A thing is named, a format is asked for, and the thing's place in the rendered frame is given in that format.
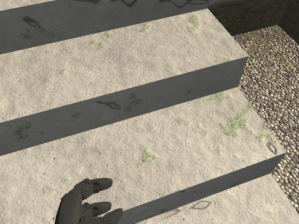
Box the left robot hand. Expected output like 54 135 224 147
53 177 123 224

